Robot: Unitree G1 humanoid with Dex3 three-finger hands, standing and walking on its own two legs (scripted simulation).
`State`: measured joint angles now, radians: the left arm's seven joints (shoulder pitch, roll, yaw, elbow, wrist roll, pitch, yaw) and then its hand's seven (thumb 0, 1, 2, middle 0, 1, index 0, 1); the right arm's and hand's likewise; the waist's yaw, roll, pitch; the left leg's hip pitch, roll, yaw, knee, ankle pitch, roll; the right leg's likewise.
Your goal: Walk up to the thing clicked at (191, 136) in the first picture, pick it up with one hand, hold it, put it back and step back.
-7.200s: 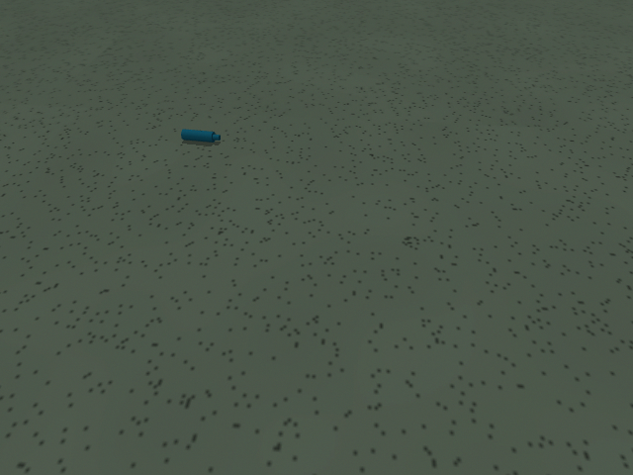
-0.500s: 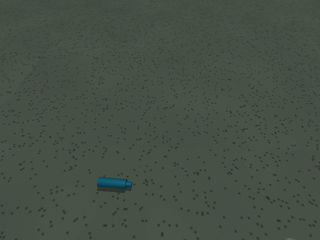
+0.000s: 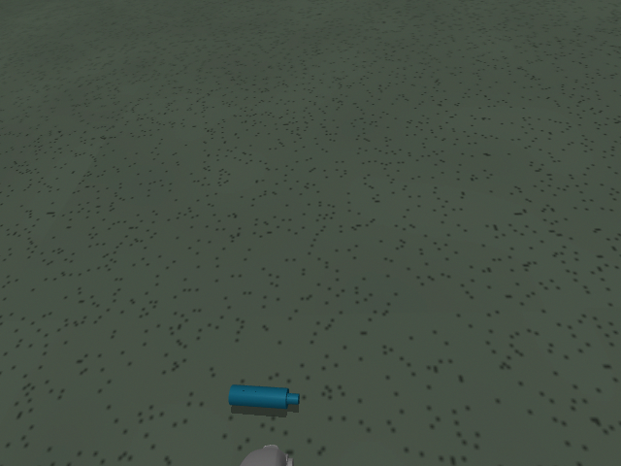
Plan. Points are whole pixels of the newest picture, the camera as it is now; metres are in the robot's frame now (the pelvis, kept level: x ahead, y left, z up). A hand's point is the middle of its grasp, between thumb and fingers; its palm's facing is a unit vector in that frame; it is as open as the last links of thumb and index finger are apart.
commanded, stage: walk up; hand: left
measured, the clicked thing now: (264, 396) +0.45 +0.23 -0.73
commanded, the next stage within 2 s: stand in 1.68 s
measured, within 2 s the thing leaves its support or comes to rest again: neither
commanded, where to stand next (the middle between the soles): +0.16 +0.01 m, yaw -2 degrees
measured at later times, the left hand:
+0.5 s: hand out of the picture +0.16 +0.33 -0.16, palm faces -0.07 -0.93 -0.36, open 7.4 cm
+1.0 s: hand (140, 446) +0.20 +0.29 -0.14, palm faces -0.06 -0.95 -0.32, open 7.4 cm
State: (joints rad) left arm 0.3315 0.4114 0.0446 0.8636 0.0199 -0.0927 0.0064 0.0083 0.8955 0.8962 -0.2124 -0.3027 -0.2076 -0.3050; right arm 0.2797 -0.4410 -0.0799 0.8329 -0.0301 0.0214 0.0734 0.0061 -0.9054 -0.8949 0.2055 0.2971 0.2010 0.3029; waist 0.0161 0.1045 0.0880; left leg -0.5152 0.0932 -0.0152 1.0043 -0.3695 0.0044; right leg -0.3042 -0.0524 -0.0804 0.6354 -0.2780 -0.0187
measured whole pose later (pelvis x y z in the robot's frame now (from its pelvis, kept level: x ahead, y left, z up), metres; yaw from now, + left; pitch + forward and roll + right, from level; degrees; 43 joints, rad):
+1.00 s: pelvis +0.08 +0.05 +0.01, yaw -3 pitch -2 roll +1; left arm 0.07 0.36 0.02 1.07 0.01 0.03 -0.04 0.01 0.90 0.90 -0.21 -0.30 -0.20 -0.30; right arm 0.12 -0.39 0.00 1.11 -0.01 -0.03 -0.01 0.00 -0.90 -0.89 0.21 0.30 0.20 0.30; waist -0.01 -0.01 0.06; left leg -0.22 0.07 0.06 0.48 -0.22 -0.04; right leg -0.23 -0.03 -0.04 0.52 -0.25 0.00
